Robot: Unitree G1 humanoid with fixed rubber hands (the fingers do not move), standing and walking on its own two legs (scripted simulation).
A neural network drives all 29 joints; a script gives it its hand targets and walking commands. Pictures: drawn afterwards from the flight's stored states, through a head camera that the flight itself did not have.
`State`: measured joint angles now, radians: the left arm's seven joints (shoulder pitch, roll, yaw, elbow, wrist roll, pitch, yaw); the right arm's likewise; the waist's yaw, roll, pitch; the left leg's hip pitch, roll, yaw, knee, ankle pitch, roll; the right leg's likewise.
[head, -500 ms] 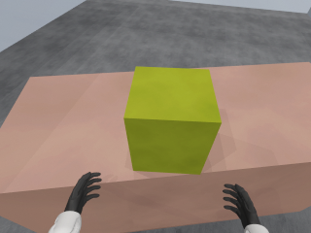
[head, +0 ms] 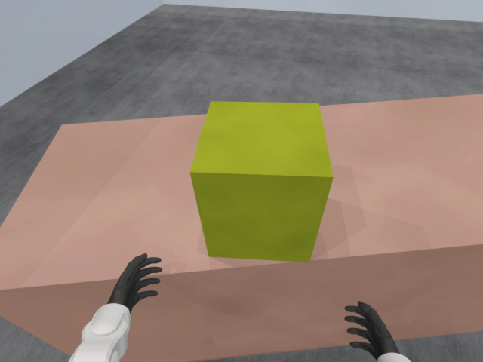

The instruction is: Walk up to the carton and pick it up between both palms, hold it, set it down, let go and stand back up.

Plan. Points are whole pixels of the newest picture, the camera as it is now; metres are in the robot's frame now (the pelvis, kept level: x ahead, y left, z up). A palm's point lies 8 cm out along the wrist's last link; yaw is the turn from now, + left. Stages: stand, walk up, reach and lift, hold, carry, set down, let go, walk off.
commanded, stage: set down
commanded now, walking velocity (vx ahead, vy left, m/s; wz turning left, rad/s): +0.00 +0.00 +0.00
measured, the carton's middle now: (261, 183) +0.43 -0.01 +0.05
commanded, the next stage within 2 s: let go in 0.14 s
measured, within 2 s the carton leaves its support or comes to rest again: neither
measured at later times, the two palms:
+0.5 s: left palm (123, 303) +0.21 +0.22 -0.01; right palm (389, 358) +0.17 -0.22 -0.08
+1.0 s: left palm (119, 313) +0.20 +0.23 -0.02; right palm out of the picture +0.07 -0.24 -0.13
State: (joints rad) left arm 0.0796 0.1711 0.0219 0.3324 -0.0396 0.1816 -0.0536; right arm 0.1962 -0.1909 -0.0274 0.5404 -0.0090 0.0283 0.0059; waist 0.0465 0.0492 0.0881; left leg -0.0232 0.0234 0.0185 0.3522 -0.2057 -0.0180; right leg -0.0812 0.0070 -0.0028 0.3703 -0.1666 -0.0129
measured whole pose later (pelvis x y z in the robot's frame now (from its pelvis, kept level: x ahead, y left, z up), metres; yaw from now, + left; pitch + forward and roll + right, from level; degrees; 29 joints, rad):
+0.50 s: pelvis +0.00 +0.00 +0.00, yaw +0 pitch -7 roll +0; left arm 0.08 0.16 0.03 0.34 0.00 0.20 -0.06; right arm 0.23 -0.23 -0.02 0.54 -0.01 0.03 0.02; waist 0.05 0.05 0.08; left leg -0.02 0.03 0.04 0.37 -0.22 -0.02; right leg -0.08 0.01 0.00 0.39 -0.18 -0.01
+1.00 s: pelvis +0.00 +0.02 -0.01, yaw -3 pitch +2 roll +0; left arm 0.27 0.22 -0.01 0.27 0.02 -0.16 -0.03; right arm 0.27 -0.23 -0.05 0.82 -0.05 0.03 0.05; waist 0.03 -0.02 -0.02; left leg -0.26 -0.01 0.05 0.50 -0.28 0.02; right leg -0.34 0.01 0.06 0.50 -0.20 0.01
